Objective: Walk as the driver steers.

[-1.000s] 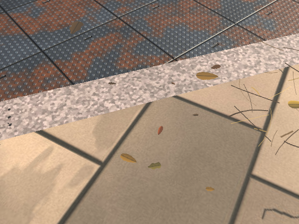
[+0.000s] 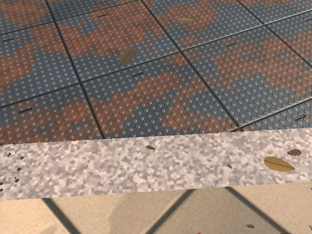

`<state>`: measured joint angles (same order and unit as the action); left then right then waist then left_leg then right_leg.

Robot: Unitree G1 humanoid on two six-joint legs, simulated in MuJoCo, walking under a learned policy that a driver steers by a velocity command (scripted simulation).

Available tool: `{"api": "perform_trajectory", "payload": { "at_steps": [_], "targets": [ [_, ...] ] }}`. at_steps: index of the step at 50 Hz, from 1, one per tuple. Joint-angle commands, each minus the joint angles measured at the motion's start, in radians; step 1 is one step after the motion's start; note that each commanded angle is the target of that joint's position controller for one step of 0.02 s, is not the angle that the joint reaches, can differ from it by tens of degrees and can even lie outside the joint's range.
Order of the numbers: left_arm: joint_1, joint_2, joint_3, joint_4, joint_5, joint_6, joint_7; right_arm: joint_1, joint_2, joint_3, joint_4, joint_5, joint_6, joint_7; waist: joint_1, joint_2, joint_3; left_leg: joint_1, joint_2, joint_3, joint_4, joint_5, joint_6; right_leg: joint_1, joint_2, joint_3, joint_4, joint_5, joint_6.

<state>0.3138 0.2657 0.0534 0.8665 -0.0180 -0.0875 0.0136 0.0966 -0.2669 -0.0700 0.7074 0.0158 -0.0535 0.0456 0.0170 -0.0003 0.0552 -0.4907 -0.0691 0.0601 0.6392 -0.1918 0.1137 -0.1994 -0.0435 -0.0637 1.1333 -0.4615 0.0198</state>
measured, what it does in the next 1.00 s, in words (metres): walks ahead, turning left: right foot, then left foot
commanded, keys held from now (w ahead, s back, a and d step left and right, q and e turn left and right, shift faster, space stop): w+q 0.64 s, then w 0.10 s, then no key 0.02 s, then e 0.24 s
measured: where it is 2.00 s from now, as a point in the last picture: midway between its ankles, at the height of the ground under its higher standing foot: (141, 207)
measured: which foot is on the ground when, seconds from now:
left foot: down 0.00-0.42, up 0.44-0.86, down 0.88-1.00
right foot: up 0.00-0.38, down 0.40-0.90, up 0.92-1.00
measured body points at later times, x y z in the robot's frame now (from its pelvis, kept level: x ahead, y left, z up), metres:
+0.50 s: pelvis +0.28 -0.03 +0.01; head +0.30 -0.03 +0.46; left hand +0.39 +0.27 -0.06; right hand +0.43 -0.28 -0.10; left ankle +0.13 +0.06 -0.63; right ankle +0.38 -0.12 -0.72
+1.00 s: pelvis +0.47 +0.10 +0.01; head +0.51 +0.13 +0.46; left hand +0.39 +0.37 -0.12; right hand +0.77 -0.02 -0.06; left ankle +0.51 +0.23 -0.72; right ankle +0.43 -0.09 -0.64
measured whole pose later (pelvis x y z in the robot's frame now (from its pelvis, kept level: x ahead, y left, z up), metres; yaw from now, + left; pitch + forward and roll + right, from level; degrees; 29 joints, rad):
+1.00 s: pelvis +0.47 +0.10 +0.01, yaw +24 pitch +2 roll -1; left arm 0.31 0.30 0.05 0.88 -0.03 -0.05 0.00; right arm 0.07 -0.24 -0.03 0.63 -0.02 -0.05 0.02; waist 0.05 -0.01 0.05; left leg -0.45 0.02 0.05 0.53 -0.12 0.02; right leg -0.35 -0.04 0.03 1.09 -0.59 0.05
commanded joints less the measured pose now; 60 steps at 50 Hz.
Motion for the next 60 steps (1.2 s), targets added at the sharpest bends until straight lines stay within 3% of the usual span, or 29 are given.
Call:
{"api": "perform_trajectory", "payload": {
  "at_steps": [1,2,3,5,8,11,14,17,19,20,21,22,23,24,26,28,32,37,40,42,44,45,46,47,48,50,53,56,60],
  "targets": [
    [-0.104,0.128,0.014,-0.167,-0.022,-0.083,-0.014,0.222,-0.141,-0.046,-0.013,0.001,-0.016,-0.015,-0.09,-0.001,-0.213,0.676,0.325,-0.589,-0.335,0.082,0.249,-0.623,-0.029,0.176,0.213,0.06,-0.039],
    [-0.112,0.135,0.023,-0.157,0.009,-0.075,-0.004,0.151,-0.106,-0.034,-0.031,0.004,-0.019,-0.016,-0.049,-0.026,-0.161,0.534,0.283,-0.498,-0.348,0.175,0.216,-0.549,-0.061,0.164,0.117,0.093,-0.032],
    [-0.09,0.137,0.029,-0.157,0.023,-0.06,-0.003,0.118,-0.094,-0.028,-0.05,-0.005,-0.019,-0.02,-0.016,-0.021,-0.127,0.426,0.259,-0.454,-0.379,0.24,0.214,-0.48,-0.075,0.162,0.083,0.12,-0.022],
    [-0.063,0.116,0.029,-0.169,0.03,-0.037,-0.005,0.11,-0.122,-0.035,-0.056,-0.006,-0.022,-0.026,0.017,0.004,-0.106,0.313,0.244,-0.414,-0.405,0.332,0.225,-0.424,-0.079,0.146,-0.011,0.13,0.011],
    [-0.166,0.078,0.015,-0.206,0.038,-0.022,-0.001,0.149,-0.159,-0.045,-0.05,0.001,-0.021,-0.044,-0.009,0.017,-0.07,0.215,0.183,-0.318,-0.415,0.356,0.185,-0.405,-0.051,0.106,-0.223,0.283,0.044],
    [-0.279,0.053,0.002,-0.232,0.032,-0.026,-0.01,0.197,-0.167,-0.048,-0.039,0.01,-0.009,-0.054,-0.061,0.063,-0.072,0.19,0.131,-0.284,-0.383,0.252,0.127,-0.326,0.008,0.094,-0.465,0.496,0.043],
    [-0.35,0.08,0.008,-0.26,0.013,-0.034,-0.022,0.247,-0.165,-0.046,-0.025,0.014,0.0,-0.055,-0.091,0.094,-0.075,0.245,0.16,-0.36,-0.339,0.156,0.109,-0.297,0.039,0.113,-0.571,0.524,0.035],
    [-0.342,0.123,0.027,-0.27,0.009,-0.049,-0.032,0.254,-0.161,-0.046,-0.026,0.013,0.006,-0.061,-0.069,0.12,-0.08,0.331,0.197,-0.467,-0.257,0.099,0.087,-0.257,0.048,0.14,-0.64,0.424,0.0],
    [-0.222,0.147,0.047,-0.243,0.012,-0.06,-0.028,0.221,-0.137,-0.039,-0.041,0.01,0.008,-0.061,0.004,0.136,-0.118,0.321,0.161,-0.474,-0.153,0.151,0.051,-0.086,0.046,0.121,-0.705,0.403,-0.044],
    [-0.095,0.188,0.063,-0.23,0.029,-0.064,-0.02,0.206,-0.086,-0.02,-0.06,0.001,0.004,-0.057,0.067,0.089,-0.224,0.242,0.11,-0.417,0.049,0.128,0.014,0.133,-0.064,0.21,-0.686,0.389,-0.101],
    [0.043,0.274,0.083,-0.215,0.05,-0.059,-0.013,0.301,-0.02,0.0,-0.083,0.006,-0.005,-0.058,0.064,-0.129,-0.376,-0.05,-0.021,-0.275,0.39,-0.156,-0.06,0.5,-0.295,0.545,-0.705,0.302,-0.233],
    [0.086,0.256,0.084,-0.183,0.029,-0.047,-0.023,0.36,-0.064,0.002,-0.093,0.027,-0.011,-0.058,0.046,-0.34,-0.406,-0.283,-0.003,-0.238,0.6,-0.418,-0.081,0.576,-0.414,0.885,-0.799,0.048,-0.316],
    [0.034,0.16,0.06,-0.206,0.019,-0.04,-0.02,0.299,-0.156,-0.021,-0.075,0.031,-0.004,-0.059,0.067,-0.188,-0.266,-0.346,0.057,-0.256,0.691,-0.329,-0.091,0.463,-0.372,0.78,-0.828,-0.07,-0.274],
    [-0.014,0.124,0.047,-0.212,0.02,-0.03,-0.016,0.214,-0.172,-0.027,-0.089,0.017,0.004,-0.058,0.068,-0.107,-0.166,-0.341,0.09,-0.215,0.697,-0.245,-0.095,0.334,-0.325,0.614,-0.835,0.006,-0.229],
    [-0.084,0.086,0.029,-0.204,0.03,-0.022,-0.016,0.161,-0.139,-0.031,-0.107,0.001,0.013,-0.051,0.023,-0.071,-0.059,-0.271,0.144,-0.199,0.613,-0.149,-0.095,0.135,-0.234,0.411,-0.892,0.195,-0.194],
    [-0.097,0.089,0.032,-0.189,0.027,-0.03,-0.018,0.185,-0.095,-0.023,-0.108,0.013,0.024,-0.042,-0.002,-0.117,-0.044,-0.212,0.168,-0.173,0.571,-0.117,-0.101,0.054,-0.21,0.301,-0.939,0.288,-0.199],
    [-0.076,0.138,0.049,-0.145,0.027,-0.037,-0.016,0.124,-0.071,-0.015,-0.13,0.004,0.033,-0.042,0.001,-0.073,-0.038,-0.263,0.183,-0.167,0.437,-0.002,-0.122,0.085,-0.228,0.164,-0.973,0.458,-0.221],
    [-0.03,0.167,0.051,-0.095,0.011,-0.022,-0.018,-0.016,-0.032,0.006,-0.15,0.002,0.009,-0.016,0.048,-0.055,-0.011,-0.176,0.152,-0.101,0.123,0.186,-0.103,0.108,-0.194,0.033,-0.98,0.496,-0.196],
    [0.014,0.187,0.049,-0.056,-0.01,-0.002,-0.019,-0.092,-0.028,0.009,-0.181,-0.005,-0.006,-0.002,0.058,-0.064,0.012,-0.099,0.12,-0.049,-0.011,0.163,-0.084,0.143,-0.203,0.032,-0.917,0.698,-0.184],
    [0.015,0.212,0.052,-0.04,-0.021,0.011,-0.018,-0.061,-0.061,-0.005,-0.18,-0.013,-0.016,0.0,0.02,-0.1,-0.03,-0.006,0.08,-0.034,-0.089,0.119,-0.056,0.192,-0.204,0.049,-0.818,0.875,-0.159],
    [0.001,0.195,0.042,-0.035,-0.024,0.013,-0.014,0.144,-0.138,-0.039,-0.113,-0.033,-0.022,-0.015,-0.095,-0.089,-0.156,0.327,0.053,-0.019,-0.209,0.346,-0.01,0.126,-0.13,0.014,-0.58,0.95,-0.094],
    [-0.004,0.128,0.014,-0.069,0.013,0.004,-0.014,0.282,-0.222,-0.057,-0.091,-0.059,-0.018,-0.033,-0.138,0.019,-0.308,0.636,0.258,-0.199,-0.109,0.798,0.05,-0.081,-0.061,-0.01,-0.311,0.57,-0.036],
    [0.176,0.029,-0.024,-0.05,0.024,0.001,-0.028,0.267,-0.259,-0.049,-0.107,-0.072,-0.006,-0.04,-0.061,0.255,-0.498,0.92,0.56,-0.527,-0.076,1.051,0.249,-0.363,0.055,0.073,0.032,-0.254,0.027],
    [0.151,0.144,0.008,-0.011,-0.008,0.008,-0.026,0.285,-0.2,-0.043,-0.107,-0.054,0.008,-0.036,-0.12,0.154,-0.559,0.829,0.519,-0.507,-0.122,0.911,0.235,-0.364,0.03,0.204,0.122,-0.261,0.029],
    [0.051,0.169,0.02,-0.046,-0.032,0.018,-0.022,0.222,-0.167,-0.03,-0.1,-0.037,0.009,-0.033,-0.104,0.141,-0.405,0.729,0.46,-0.379,-0.156,0.815,0.192,-0.447,-0.001,0.175,0.13,-0.22,0.026],
    [0.006,0.136,0.021,-0.044,-0.004,0.054,0.002,0.097,-0.091,-0.007,-0.084,-0.02,0.003,-0.032,-0.037,0.092,-0.225,0.463,0.378,-0.25,-0.252,0.604,0.128,-0.417,-0.055,0.137,0.035,-0.097,0.043],
    [0.071,0.099,0.028,-0.045,0.002,0.109,0.023,-0.014,-0.106,-0.016,-0.072,-0.049,-0.009,-0.037,0.042,0.135,-0.168,0.204,0.363,-0.135,-0.369,0.466,0.14,-0.249,-0.043,0.096,0.012,0.023,0.072],
    [0.006,0.092,0.033,-0.089,0.009,0.128,0.026,-0.025,-0.119,-0.024,-0.047,-0.043,-0.009,-0.059,0.031,0.126,-0.144,0.192,0.378,-0.078,-0.404,0.324,0.135,-0.273,-0.061,0.096,-0.084,0.115,0.06],
    [-0.085,0.091,0.033,-0.143,0.011,0.136,0.004,-0.023,-0.148,-0.033,-0.018,-0.033,0.013,-0.081,0.003,0.119,-0.136,0.221,0.393,-0.036,-0.415,0.174,0.124,-0.241,-0.064,0.068,-0.238,0.177,0.033]
  ]
}}
Next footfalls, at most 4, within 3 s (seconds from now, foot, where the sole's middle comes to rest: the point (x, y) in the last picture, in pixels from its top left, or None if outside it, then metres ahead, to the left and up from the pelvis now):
0.40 right None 0.41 -0.11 -0.75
0.88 left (107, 204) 0.55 0.25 -0.75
1.34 right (166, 191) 0.61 0.00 -0.75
1.84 left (115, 191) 0.61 0.22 -0.75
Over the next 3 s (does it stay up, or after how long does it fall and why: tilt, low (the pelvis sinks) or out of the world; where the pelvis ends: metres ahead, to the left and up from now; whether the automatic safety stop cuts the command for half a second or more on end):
stays up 0.82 0.08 0.02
